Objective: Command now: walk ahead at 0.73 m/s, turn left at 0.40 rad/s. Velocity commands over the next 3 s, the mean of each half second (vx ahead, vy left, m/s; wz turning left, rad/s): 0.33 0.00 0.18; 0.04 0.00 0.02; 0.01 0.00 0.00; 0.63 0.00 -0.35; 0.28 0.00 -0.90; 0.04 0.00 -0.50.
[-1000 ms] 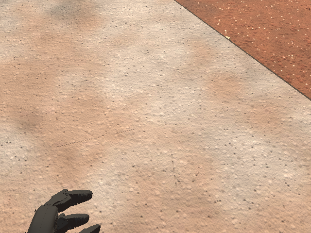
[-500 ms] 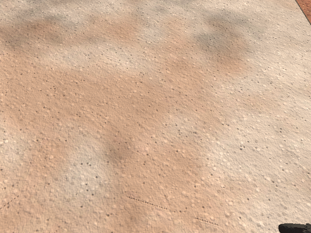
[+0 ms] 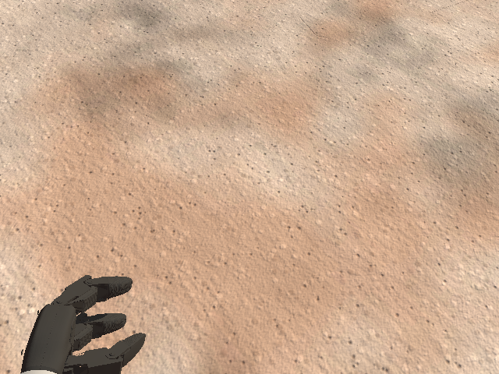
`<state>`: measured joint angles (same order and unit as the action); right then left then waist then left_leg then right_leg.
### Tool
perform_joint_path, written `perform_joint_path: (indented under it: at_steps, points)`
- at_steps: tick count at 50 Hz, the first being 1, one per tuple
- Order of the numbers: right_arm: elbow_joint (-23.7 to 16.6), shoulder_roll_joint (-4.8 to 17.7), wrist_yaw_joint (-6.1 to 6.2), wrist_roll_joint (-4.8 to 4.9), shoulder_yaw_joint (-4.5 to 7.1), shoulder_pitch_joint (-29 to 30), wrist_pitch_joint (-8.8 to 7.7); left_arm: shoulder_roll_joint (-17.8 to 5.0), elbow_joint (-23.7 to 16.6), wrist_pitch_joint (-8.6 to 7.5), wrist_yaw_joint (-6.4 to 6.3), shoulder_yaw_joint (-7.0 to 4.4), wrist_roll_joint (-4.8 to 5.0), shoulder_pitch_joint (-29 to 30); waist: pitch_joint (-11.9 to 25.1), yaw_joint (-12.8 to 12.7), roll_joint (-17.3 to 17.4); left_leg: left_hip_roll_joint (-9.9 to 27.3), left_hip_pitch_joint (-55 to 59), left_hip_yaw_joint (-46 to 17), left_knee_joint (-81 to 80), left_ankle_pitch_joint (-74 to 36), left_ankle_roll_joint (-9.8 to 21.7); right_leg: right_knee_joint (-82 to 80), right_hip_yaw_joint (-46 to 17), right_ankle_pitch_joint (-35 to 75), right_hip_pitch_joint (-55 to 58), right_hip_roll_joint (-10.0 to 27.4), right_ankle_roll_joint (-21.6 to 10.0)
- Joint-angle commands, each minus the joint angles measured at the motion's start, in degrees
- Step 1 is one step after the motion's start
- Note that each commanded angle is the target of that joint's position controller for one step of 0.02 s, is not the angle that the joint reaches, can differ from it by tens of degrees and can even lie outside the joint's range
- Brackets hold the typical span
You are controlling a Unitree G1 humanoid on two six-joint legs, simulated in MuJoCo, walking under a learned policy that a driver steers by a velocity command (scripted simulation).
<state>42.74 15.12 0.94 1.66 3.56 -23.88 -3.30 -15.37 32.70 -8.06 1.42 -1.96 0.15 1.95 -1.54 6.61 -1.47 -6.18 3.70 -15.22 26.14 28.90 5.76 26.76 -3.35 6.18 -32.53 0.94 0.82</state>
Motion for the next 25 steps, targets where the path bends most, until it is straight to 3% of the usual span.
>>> perform_joint_path:
  at_steps: [1, 2, 3, 4, 5, 6, 7, 8, 10, 12, 14, 18, 20, 21, 22, 23, 24, 25]
  points:
    - [-2.77, 8.34, 0.03, -1.74, 2.04, 2.75, 0.75, -9.87, -0.93, -1.47, -0.34, -4.25, -1.03, -13.75, 10.3, -11.77, 10.05, 9.0, -8.1, -2.83, 19.32, -57.57, 0.6, 1.76, 2.05, 5.08, 27.43, 1.1, -5.19]
    - [-3.6, 2.44, -0.33, -2.76, 0.46, -2.94, 0.4, -13.5, 0.88, -1.37, -0.18, -4.53, -2.49, -22.9, 22.18, -10.67, -4.66, 2.56, -24.73, 0.34, 41.94, -31.27, -2.93, 8.94, -13.57, 18.53, 51.24, 13.78, -12.27]
    - [-0.94, 0.87, -0.91, 0.32, -0.95, -13.38, -0.19, -13.81, 5.18, -0.96, 1.31, -4.89, -1.71, -27.83, 32.8, -9.03, -25.86, -3.6, -39.05, 1.18, 59.77, 6.43, -5.97, 0.29, -40.84, 10.59, 65.0, 25.5, -21.75]
    - [-0.69, 6.14, -0.73, 1.22, -0.03, -8.29, 0.28, -9.36, 3.61, 0.04, 1.17, -4.15, -0.97, -26.09, 27.98, -11.42, -14.36, 1.01, -43.63, 0.07, 63.34, 3.44, -6.34, -2.93, -39.41, -3.09, 60.3, 22.93, -18.97]
    - [-4.16, 8.41, -0.5, 0.57, 0.27, 4.01, 0.46, -6.32, 2.62, 0.77, 0.62, -3.02, -0.88, -19.98, 16.98, -12.65, -5.86, 3.31, -44.64, 3.87, 60.31, 0.03, -6.6, -3.79, -27.66, 3.05, 49.4, 19.63, -16.0]
    - [-6.2, 8.21, -0.35, -0.66, 0.21, 10.19, 0.36, -5.96, 2.86, 0.9, 0.51, -2.24, -1.27, -16.0, 9.81, -10.77, 0.96, 4.9, -43.14, 5.73, 56.61, -1.72, -6.79, -4.32, -20.8, 14.95, 38.02, 17.65, -14.91]
    - [-7.16, 7.44, -0.42, -1.76, 0.33, 12.17, 0.3, -5.55, 3.89, 0.55, 0.44, -1.94, -1.27, -15.38, 7.47, -9.22, 1.58, 6.8, -41.35, 6.17, 51.77, -2.12, -6.63, -4.39, -16.65, 22.71, 32.32, 15.66, -14.56]
    - [-7.03, 6.05, -0.69, -1.69, 0.14, 10.84, 0.43, -4.97, 5.03, 0.35, 0.42, -1.55, -1.53, -15.08, 6.56, -7.24, 0.14, 7.96, -38.61, 6.66, 47.43, -1.8, -6.38, -5.59, -13.13, 25.8, 28.58, 13.68, -13.9]
    - [-6.15, 2.72, -0.58, -1.31, -0.8, 8.48, 0.84, -4.35, 6.91, 0.17, 0.48, -1.1, -1.0, -13.43, 6.42, -4.75, -2.08, 8.92, -35.29, 8.53, 36.16, -3.01, -6.78, -7.72, -8.64, 29.71, 24.55, 11.93, -13.73]
    - [-5.89, 1.68, -0.42, -1.68, -1.47, 9.16, 1.06, -7.19, 8.19, 0.85, -0.01, -1.81, -0.68, -12.25, 8.32, -4.32, -2.84, 8.69, -30.54, 10.82, 26.31, -9.79, -7.57, -8.83, -4.91, 33.95, 21.98, 11.51, -14.61]
    - [-5.35, 2.01, -0.69, -1.68, -1.73, 10.83, 1.13, -9.17, 9.04, 1.91, -0.58, -2.36, -0.1, -11.95, 9.83, -4.95, -3.59, 7.79, -25.11, 12.33, 18.7, -19.48, -7.52, -9.81, -1.19, 30.78, 20.17, 10.14, -13.76]
    - [-6.52, 4.22, -1.26, -2.01, -1.17, 17.31, 1.27, -8.78, 11.32, 3.18, -0.96, -1.93, 0.47, -14.35, 7.92, -7.08, -3.65, 7.14, -22.96, 12.05, 9.66, -26.15, -5.95, -8.61, -1.04, 18.56, 21.88, 10.43, -12.01]
    - [-6.42, 4.61, -1.41, -2.5, -0.79, 17.63, 1.01, -8.53, 12.09, 3.77, -1.1, -1.65, 0.8, -13.91, 6.9, -6.25, -3.66, 6.4, -19.69, 13.09, 3.11, -28.77, -4.31, -5.56, -1.29, 12.06, 21.8, 9.83, -10.42]
    - [-6.05, 5.18, -1.29, -2.88, -0.45, 17.05, 0.89, -7.66, 12.63, 3.92, -1.14, -1.29, 0.89, -14.68, 6.73, -6.0, -3.2, 6.34, -16.57, 12.99, -0.98, -32.37, -3.1, -3.31, -1.22, 7.29, 21.43, 8.16, -8.72]
    - [-6.35, 7.8, -0.86, -3.41, 0.13, 16.76, 0.83, -6.16, 13.04, 3.71, -1.16, -0.73, -0.06, -17.03, 7.92, -6.86, 0.27, 10.98, -11.39, 8.44, -1.5, -48.75, -1.28, 0.21, 0.13, 0.44, 19.45, 5.41, -5.87]
    - [-7.3, 9.37, -0.35, -3.99, 0.18, 17.47, 1.32, -4.21, 13.69, 3.24, -0.91, -0.01, -1.41, -22.92, 11.43, -10.23, 6.83, 18.42, -3.27, 1.77, 2.17, -63.73, 3.71, 3.89, 2.33, -16.17, 13.75, 1.62, -2.98]
    - [-6.75, 4.72, -0.27, -3.82, -0.91, 17.27, 2.03, -2.17, 14.57, 3.71, -1.15, 0.85, -1.2, -24.66, 14.82, -9.64, 10.41, 21.3, -2.34, -1.28, 2.54, -59.79, 8.25, 5.62, 2.79, -26.46, 13.3, 1.39, -0.85]
    - [-6.43, 2.65, -0.58, -2.89, -1.42, 18.35, 2.44, -3.39, 14.07, 4.6, -1.31, 0.76, -1.07, -22.15, 13.27, -9.2, 9.35, 19.73, -5.16, -2.0, 1.66, -51.09, 8.08, 4.4, 2.36, -26.91, 13.79, 1.88, 0.13]
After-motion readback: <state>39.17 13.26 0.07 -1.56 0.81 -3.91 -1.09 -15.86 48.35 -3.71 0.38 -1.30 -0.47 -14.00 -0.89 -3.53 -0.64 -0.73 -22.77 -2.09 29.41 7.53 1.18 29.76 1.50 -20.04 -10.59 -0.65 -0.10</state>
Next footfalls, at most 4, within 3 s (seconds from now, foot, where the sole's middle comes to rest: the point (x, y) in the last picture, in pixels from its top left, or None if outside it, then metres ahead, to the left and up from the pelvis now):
0.02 right None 0.24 -0.15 -0.76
0.44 left None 0.36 0.08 -0.76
1.78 left None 0.43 0.16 -0.76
2.20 right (248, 273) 0.76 -0.08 -0.76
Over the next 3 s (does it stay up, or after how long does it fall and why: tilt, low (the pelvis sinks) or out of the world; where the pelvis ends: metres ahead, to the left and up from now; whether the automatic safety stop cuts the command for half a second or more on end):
stays up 0.80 0.02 0.02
